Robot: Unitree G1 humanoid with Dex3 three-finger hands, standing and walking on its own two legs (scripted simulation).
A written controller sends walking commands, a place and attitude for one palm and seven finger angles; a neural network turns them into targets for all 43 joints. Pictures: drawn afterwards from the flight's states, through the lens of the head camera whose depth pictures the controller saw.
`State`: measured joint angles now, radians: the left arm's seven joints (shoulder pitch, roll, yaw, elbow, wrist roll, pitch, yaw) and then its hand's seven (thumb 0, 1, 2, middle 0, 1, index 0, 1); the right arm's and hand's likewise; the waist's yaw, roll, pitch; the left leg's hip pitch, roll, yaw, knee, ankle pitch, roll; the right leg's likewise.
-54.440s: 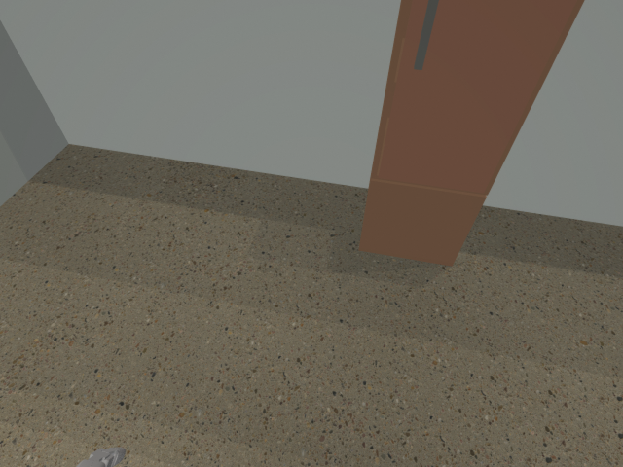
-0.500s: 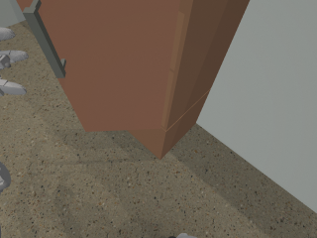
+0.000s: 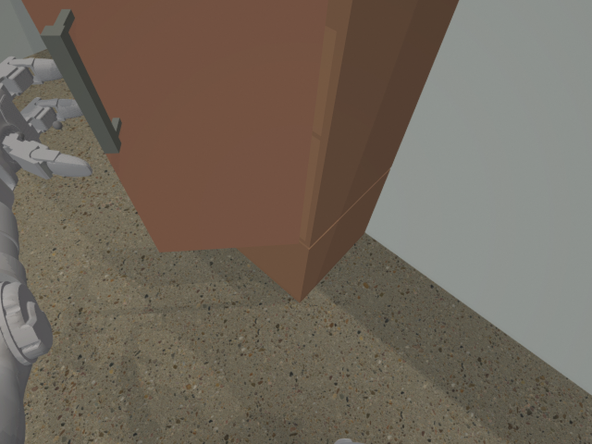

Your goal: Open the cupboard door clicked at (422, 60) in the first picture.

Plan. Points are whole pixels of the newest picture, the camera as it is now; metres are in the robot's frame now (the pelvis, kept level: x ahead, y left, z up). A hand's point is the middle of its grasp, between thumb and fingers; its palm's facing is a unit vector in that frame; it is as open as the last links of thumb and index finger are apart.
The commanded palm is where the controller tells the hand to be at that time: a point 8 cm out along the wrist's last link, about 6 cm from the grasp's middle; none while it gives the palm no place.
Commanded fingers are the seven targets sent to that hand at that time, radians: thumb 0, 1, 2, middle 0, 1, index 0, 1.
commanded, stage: slide the fingers in behind the handle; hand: left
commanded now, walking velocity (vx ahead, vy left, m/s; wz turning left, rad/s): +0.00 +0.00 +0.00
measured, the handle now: (91, 88) +0.54 +0.25 +0.16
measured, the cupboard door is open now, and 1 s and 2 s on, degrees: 47 47 48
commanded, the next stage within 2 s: close the thumb around the handle in 1.10 s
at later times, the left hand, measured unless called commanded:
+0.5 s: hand (69, 130) +0.46 +0.25 +0.16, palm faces +0.06 -1.00 -0.02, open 14.3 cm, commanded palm +0.44 +0.29 +0.16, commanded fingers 0.00 -0.50 0.30 -0.30 -1.20 -0.30 -1.20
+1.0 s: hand (70, 131) +0.46 +0.25 +0.16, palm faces +0.06 -1.00 -0.01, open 14.4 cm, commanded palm +0.44 +0.28 +0.16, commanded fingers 0.00 -0.50 0.30 -0.30 -1.20 -0.30 -1.20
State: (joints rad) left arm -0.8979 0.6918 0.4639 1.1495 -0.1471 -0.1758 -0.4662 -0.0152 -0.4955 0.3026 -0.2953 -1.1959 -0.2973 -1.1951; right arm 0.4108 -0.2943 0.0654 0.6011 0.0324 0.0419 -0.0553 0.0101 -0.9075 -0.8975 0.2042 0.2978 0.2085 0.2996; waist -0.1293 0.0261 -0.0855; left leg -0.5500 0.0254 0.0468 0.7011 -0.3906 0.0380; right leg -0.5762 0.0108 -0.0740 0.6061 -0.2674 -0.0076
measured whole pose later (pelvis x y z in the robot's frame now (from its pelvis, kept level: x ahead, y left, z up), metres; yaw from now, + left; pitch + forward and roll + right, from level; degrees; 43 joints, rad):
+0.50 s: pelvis +0.00 -0.01 +0.00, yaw +1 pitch +12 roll -2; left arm -0.87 0.61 0.38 1.09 -0.17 -0.17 -0.37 -0.02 -0.50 0.30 -0.25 -1.18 -0.24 -1.18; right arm 0.39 -0.30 0.05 0.64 0.03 0.01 -0.06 0.01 -0.91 -0.90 0.20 0.30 0.21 0.30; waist -0.10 0.03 -0.07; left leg -0.51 0.02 0.03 0.68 -0.38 0.03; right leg -0.53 0.01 -0.09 0.59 -0.27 -0.02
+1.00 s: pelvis +0.00 +0.00 +0.00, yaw +2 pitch +12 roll -2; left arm -0.87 0.55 0.34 1.05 -0.19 -0.16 -0.33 -0.02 -0.50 0.30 -0.22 -1.19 -0.22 -1.17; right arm 0.38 -0.28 0.05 0.66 0.03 -0.02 -0.05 0.01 -0.91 -0.90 0.20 0.30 0.21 0.30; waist -0.08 0.03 -0.08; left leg -0.50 0.01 0.02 0.68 -0.38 0.04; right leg -0.52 -0.01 -0.10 0.59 -0.28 -0.01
